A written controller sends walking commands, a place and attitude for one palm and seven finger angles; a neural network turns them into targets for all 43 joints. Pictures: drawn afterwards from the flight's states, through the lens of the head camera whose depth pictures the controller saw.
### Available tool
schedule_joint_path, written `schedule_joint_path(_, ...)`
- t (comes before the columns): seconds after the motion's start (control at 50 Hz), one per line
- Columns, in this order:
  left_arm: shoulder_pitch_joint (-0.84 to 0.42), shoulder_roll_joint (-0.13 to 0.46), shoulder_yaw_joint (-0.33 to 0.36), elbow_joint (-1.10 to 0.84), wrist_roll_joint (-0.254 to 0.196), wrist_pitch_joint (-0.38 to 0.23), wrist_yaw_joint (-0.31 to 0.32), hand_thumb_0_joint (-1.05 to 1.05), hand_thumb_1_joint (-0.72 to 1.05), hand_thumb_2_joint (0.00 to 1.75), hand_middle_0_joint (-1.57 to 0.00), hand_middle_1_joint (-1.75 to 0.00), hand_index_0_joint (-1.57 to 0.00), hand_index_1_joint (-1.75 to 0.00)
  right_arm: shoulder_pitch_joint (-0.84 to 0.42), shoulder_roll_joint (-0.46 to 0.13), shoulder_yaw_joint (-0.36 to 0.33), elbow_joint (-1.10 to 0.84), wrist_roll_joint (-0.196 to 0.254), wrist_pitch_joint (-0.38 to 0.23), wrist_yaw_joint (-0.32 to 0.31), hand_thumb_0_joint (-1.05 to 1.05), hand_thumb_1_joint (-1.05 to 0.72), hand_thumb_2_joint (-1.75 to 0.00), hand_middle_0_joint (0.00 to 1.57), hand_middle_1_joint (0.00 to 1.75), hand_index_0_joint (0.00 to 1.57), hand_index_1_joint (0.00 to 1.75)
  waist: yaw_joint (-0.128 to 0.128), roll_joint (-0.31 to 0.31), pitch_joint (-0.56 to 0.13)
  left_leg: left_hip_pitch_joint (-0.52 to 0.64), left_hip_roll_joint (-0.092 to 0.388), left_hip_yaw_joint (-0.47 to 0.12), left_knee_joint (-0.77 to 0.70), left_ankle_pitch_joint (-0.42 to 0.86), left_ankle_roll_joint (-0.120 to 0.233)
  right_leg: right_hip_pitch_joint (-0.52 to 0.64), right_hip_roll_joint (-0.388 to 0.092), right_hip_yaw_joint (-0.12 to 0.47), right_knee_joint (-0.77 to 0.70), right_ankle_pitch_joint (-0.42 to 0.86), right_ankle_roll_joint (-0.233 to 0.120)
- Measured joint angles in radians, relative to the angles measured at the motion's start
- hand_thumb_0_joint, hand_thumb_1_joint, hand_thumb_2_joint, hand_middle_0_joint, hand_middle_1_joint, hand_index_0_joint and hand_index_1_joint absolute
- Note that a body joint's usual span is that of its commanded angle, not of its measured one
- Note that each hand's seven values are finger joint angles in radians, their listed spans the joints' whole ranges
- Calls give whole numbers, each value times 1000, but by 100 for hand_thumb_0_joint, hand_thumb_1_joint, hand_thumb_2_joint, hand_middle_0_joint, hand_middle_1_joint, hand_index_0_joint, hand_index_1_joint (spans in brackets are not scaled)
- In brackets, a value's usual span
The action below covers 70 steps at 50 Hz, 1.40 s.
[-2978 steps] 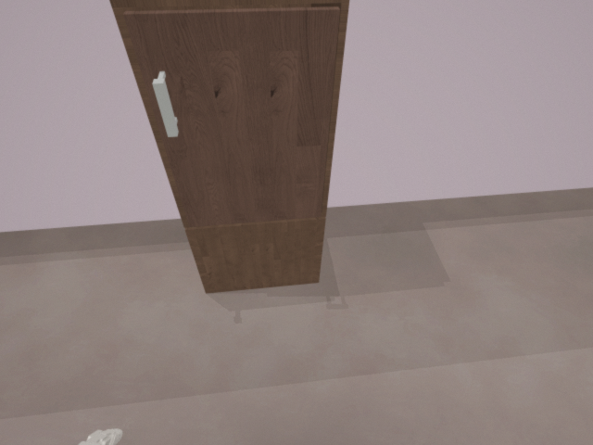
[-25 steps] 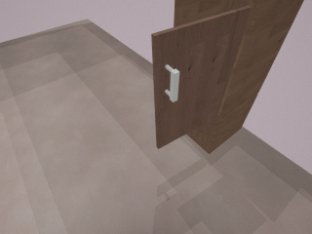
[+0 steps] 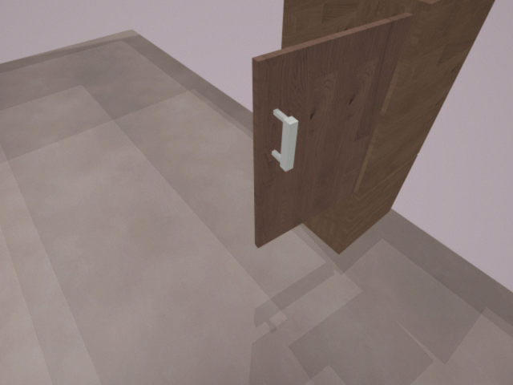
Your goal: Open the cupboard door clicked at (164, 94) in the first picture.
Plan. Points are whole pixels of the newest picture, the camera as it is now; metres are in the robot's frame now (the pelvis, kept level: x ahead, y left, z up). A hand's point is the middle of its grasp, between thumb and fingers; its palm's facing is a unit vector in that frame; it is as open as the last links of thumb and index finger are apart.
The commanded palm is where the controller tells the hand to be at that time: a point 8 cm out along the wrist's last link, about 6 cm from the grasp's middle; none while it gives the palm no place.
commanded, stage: look to check the result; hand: left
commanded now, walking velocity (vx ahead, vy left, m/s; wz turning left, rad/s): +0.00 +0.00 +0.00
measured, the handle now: (282, 140) +0.57 -0.02 +0.07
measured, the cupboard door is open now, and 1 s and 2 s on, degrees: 84 84 84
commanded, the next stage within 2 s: stand and wait in 0.46 s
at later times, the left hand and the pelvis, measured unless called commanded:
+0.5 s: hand out of the picture -0.02 +0.16 -0.18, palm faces +0.05 -0.99 -0.15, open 7.3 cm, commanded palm none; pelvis +0.01 +0.01 +0.00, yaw +0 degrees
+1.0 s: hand out of the picture +0.00 +0.17 -0.18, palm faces +0.04 -0.98 -0.17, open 7.4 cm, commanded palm none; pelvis +0.01 +0.01 +0.00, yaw +0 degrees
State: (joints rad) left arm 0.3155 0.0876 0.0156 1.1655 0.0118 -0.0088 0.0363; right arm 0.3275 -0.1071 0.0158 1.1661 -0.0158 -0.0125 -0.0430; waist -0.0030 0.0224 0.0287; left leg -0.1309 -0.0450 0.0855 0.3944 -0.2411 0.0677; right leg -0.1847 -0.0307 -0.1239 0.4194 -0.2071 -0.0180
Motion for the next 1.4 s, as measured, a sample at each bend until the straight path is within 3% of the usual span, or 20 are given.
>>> schedule_joint_path(1.4, -55, 53, 0, -9, 1, 1, -7, 0, 91, 90, -20, -30, -20, -30, -62, -43, -7, 2, 4, -10, 2, 0, -91, -90, 20, 30, 20, 30, -2, -13, 29, 40, -19, 4, -42, 0, 17, 29, -15, 9, -21, -6, 22)
